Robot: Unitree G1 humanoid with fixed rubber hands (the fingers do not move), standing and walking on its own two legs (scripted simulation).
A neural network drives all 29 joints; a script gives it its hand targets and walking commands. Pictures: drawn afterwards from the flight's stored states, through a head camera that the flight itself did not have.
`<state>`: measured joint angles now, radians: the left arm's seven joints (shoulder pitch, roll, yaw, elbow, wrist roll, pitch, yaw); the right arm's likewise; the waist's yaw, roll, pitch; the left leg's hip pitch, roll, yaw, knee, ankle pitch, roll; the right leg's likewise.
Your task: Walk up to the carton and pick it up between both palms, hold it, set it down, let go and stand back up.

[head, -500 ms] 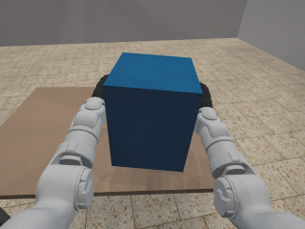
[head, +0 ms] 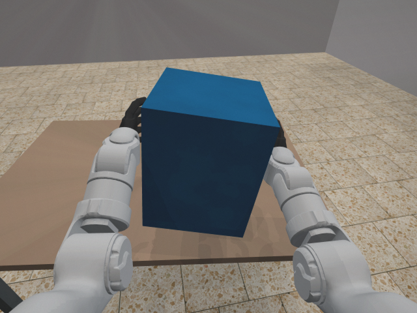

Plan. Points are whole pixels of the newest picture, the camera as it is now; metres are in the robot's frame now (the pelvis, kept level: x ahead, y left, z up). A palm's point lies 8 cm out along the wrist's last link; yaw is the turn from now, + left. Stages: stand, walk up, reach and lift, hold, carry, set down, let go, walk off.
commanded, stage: reach and lift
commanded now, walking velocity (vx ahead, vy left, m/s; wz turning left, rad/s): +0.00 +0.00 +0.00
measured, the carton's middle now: (203, 150) +0.38 -0.02 +0.18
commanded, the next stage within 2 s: hold in 0.56 s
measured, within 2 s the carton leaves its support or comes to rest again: neither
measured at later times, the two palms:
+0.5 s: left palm (128, 130) +0.40 +0.12 +0.22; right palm (273, 144) +0.37 -0.16 +0.19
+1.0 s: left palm (124, 128) +0.39 +0.13 +0.23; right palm (271, 139) +0.37 -0.16 +0.20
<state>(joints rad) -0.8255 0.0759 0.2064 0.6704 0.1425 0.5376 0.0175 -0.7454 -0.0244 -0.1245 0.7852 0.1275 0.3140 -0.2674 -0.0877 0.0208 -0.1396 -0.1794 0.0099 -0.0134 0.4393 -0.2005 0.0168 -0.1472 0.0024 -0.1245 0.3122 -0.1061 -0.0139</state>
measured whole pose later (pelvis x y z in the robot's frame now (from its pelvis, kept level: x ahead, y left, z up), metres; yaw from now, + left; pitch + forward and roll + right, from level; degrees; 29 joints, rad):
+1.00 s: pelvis +0.01 +0.00 +0.00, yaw +0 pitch -3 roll -2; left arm -0.80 0.07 0.22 0.48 0.14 0.69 0.04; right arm -0.79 -0.07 -0.03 0.71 0.23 0.40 -0.28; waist -0.09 0.02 -0.13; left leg -0.18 0.01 -0.01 0.43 -0.20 0.02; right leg -0.15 0.00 -0.12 0.30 -0.11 -0.01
